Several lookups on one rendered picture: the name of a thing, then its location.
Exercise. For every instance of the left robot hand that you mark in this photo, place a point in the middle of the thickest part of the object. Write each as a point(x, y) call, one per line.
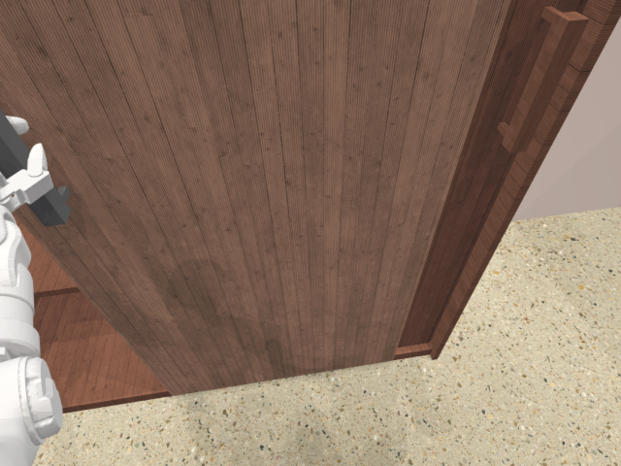
point(26, 186)

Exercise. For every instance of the left robot upper arm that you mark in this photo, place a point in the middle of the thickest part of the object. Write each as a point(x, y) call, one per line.
point(30, 409)

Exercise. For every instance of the handle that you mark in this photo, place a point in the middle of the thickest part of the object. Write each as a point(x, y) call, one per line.
point(554, 56)
point(51, 208)

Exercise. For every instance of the wardrobe door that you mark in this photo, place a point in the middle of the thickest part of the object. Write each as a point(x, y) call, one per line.
point(483, 164)
point(255, 184)

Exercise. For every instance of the robot left forearm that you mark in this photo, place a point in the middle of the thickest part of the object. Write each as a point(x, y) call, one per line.
point(18, 337)

